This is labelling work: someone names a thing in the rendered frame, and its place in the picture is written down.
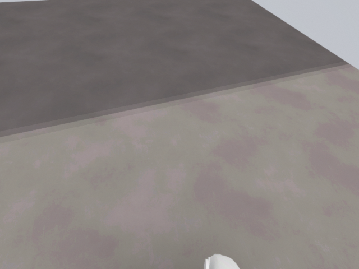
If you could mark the robot right thigh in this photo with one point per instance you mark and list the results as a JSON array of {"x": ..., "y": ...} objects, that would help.
[{"x": 220, "y": 262}]

